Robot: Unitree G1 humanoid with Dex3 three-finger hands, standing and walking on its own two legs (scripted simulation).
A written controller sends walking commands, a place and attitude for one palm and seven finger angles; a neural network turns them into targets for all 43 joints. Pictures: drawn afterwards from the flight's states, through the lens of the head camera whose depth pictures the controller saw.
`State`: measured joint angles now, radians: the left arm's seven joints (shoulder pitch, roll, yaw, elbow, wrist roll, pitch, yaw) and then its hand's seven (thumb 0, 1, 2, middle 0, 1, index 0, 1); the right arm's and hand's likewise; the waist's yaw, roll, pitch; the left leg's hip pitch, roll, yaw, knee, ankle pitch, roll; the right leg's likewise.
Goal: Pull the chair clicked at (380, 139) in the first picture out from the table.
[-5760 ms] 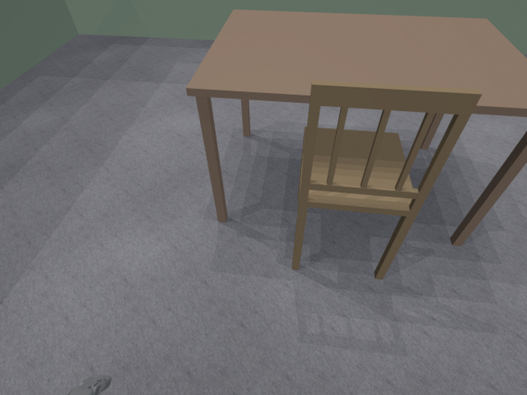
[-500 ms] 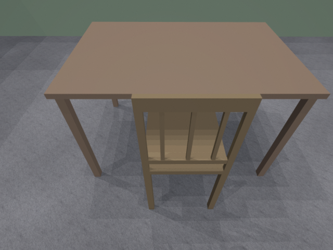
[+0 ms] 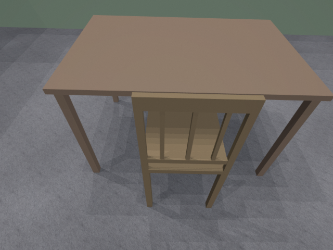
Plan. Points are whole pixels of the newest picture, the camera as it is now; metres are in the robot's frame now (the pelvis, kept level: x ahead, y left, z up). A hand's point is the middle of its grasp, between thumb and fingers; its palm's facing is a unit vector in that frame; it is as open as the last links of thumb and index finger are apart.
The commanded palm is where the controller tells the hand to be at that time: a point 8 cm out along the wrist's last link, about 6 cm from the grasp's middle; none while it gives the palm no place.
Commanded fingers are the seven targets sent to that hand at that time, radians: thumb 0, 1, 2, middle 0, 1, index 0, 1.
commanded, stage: shuffle to correct the standing spot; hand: left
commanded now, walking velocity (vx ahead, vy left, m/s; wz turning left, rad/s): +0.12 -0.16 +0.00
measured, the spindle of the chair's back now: (191, 137) +0.51 -0.05 -0.10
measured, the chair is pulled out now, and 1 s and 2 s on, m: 0.00 0.00 0.00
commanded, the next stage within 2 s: come to a stop and stand still in 0.32 s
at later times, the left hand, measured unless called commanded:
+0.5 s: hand out of the picture +0.00 +0.09 -0.19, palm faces +0.11 -0.99 -0.12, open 7.3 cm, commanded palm none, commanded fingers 0.00 0.90 0.90 -0.20 -0.30 -0.20 -0.30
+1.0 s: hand out of the picture +0.04 +0.13 -0.17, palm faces +0.04 -0.97 -0.26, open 7.3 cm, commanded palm none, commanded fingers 0.00 0.90 0.90 -0.20 -0.30 -0.20 -0.30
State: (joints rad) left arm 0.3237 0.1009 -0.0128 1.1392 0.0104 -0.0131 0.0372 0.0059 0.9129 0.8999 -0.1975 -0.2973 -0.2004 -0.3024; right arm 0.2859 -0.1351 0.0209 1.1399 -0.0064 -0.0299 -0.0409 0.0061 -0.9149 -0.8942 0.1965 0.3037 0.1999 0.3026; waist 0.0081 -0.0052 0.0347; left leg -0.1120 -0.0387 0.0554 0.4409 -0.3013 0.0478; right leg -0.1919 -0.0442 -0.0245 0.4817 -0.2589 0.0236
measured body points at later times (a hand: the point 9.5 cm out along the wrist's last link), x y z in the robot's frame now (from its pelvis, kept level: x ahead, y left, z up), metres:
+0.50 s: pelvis +0.05 -0.05 -0.01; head +0.08 -0.03 +0.44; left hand -0.01 +0.15 -0.18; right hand +0.06 -0.27 -0.16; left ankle +0.02 +0.04 -0.73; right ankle +0.00 -0.13 -0.74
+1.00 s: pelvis +0.04 -0.05 -0.01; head +0.05 -0.07 +0.44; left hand +0.04 +0.18 -0.15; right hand +0.10 -0.28 -0.16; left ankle +0.05 +0.04 -0.74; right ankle +0.00 -0.13 -0.74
